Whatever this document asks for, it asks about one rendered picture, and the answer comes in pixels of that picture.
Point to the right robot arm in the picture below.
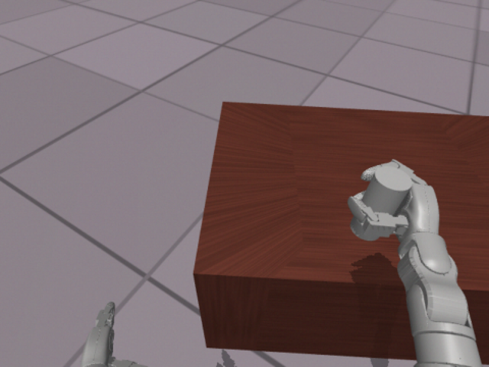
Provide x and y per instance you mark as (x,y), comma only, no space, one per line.
(438,310)

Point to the can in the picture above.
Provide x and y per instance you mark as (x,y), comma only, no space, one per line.
(385,192)

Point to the left robot hand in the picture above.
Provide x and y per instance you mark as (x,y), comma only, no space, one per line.
(99,343)

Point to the right robot hand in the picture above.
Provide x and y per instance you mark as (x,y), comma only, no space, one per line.
(418,212)

